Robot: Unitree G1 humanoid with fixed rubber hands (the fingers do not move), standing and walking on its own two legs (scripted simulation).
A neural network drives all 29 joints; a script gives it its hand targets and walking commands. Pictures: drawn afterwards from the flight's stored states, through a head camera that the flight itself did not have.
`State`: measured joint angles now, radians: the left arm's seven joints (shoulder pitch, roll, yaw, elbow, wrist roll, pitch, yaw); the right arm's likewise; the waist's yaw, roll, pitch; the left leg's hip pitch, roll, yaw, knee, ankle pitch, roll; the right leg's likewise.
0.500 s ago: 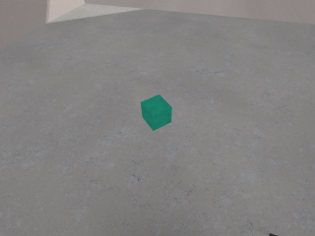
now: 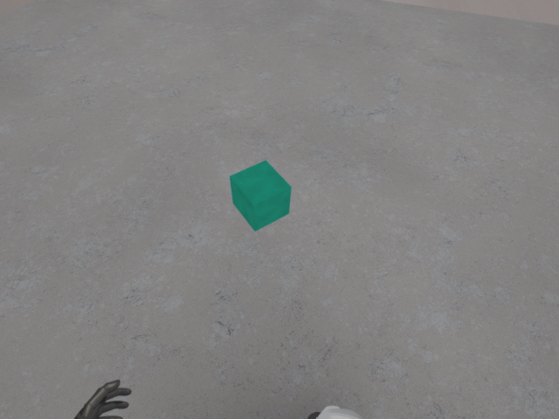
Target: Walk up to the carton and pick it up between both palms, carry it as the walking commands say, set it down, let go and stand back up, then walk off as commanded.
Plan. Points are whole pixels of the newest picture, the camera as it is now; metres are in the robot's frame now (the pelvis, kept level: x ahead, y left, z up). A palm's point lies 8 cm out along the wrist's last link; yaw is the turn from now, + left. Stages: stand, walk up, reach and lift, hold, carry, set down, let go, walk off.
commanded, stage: walk up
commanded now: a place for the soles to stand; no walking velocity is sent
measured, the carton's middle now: (260, 195) +1.08 +0.07 -0.67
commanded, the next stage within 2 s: none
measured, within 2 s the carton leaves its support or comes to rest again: neither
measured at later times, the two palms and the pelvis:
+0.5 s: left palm (91, 353) +0.24 +0.31 -0.11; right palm (488, 415) +0.14 -0.29 -0.08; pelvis +0.13 +0.02 +0.00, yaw +0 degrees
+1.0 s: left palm (108, 299) +0.33 +0.31 -0.11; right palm (450, 311) +0.30 -0.30 -0.09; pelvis +0.25 +0.02 -0.01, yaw -1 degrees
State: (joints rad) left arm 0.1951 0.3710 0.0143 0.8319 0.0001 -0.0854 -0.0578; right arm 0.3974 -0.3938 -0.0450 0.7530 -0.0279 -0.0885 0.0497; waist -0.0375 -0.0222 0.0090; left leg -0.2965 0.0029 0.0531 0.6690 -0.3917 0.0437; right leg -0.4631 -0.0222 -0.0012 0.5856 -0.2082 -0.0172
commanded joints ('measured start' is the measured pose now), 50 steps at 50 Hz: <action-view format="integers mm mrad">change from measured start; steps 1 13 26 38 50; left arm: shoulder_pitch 175 -52 -75 27 -11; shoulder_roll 363 259 220 337 307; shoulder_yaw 134 69 85 115 91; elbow -57 -142 -121 -103 -116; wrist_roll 4 11 20 7 15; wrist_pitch -39 19 -5 -17 17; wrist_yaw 38 29 10 31 19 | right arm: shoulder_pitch -99 71 59 24 -1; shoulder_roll -257 -395 -291 -250 -358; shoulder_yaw -47 -130 -93 -83 -124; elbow -69 -8 -33 1 -34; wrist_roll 22 19 25 25 19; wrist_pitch -21 -38 -21 10 -19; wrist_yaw -28 -40 -41 -13 -43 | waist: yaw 105 -45 -33 43 -8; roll -48 96 160 -129 99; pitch -38 74 -44 83 114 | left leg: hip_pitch -558 250 266 -232 116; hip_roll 52 381 266 65 309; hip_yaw -153 -733 -294 -74 -606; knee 462 -481 -237 336 -441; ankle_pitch -65 -298 422 33 -404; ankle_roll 21 141 161 -24 183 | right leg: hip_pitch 501 -402 -126 93 -261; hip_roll -368 -6 -8 -264 -53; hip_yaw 551 129 -73 283 42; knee -295 522 104 -339 445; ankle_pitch -484 -216 -110 -410 -229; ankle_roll -283 -13 -17 -193 -8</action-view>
